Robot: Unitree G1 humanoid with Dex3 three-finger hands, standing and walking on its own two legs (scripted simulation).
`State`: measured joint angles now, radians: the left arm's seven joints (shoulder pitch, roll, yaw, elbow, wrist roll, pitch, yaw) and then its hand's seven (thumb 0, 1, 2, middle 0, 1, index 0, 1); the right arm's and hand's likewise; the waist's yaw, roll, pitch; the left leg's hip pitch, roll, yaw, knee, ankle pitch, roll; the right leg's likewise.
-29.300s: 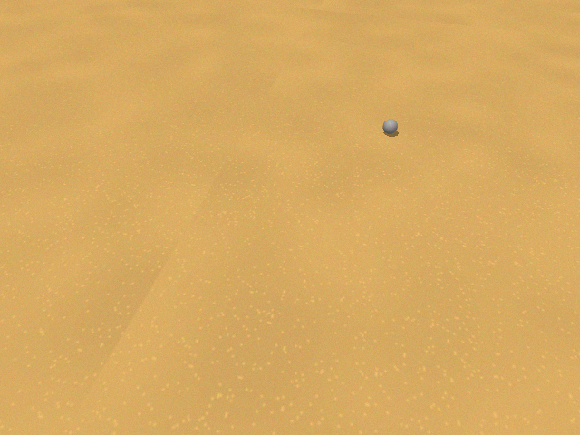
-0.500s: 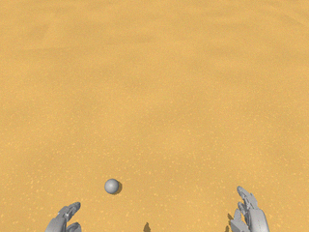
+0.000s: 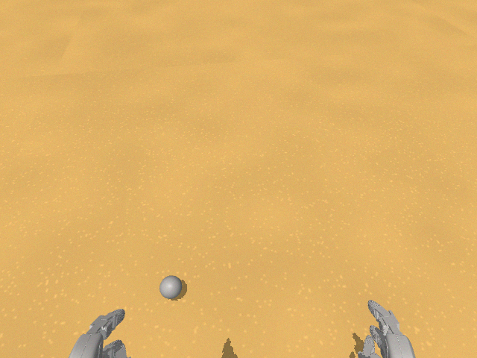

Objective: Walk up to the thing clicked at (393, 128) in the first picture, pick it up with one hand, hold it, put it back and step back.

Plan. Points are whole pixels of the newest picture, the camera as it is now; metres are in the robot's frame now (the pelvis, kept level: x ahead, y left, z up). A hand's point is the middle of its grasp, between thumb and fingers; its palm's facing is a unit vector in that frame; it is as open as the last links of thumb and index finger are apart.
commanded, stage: home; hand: left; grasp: from above
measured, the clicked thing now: (170, 287) +0.53 +0.26 -0.67
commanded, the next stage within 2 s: stand in 1.26 s
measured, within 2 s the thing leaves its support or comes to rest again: neither
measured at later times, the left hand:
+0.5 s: hand out of the picture +0.16 +0.18 -0.05, palm faces +0.04 -0.98 -0.20, open 7.4 cm
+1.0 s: hand out of the picture +0.16 +0.18 -0.05, palm faces +0.04 -0.98 -0.20, open 7.4 cm
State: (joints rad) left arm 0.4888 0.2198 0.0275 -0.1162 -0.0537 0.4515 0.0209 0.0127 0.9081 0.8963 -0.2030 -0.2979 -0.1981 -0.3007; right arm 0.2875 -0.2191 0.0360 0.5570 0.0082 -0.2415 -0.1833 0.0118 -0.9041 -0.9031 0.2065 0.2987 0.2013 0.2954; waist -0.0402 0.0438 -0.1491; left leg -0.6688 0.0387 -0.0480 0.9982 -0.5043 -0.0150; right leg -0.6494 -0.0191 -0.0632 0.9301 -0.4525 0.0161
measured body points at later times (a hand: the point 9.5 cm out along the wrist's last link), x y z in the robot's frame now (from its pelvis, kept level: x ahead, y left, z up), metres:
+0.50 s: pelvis +0.00 +0.00 +0.00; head +0.02 +0.00 +0.45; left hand +0.16 +0.23 -0.03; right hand +0.16 -0.25 -0.06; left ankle +0.00 +0.12 -0.68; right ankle +0.01 -0.13 -0.68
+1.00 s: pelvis +0.00 +0.00 +0.00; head +0.02 +0.01 +0.45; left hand +0.16 +0.23 -0.03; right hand +0.16 -0.24 -0.06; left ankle +0.00 +0.12 -0.68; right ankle +0.01 -0.13 -0.68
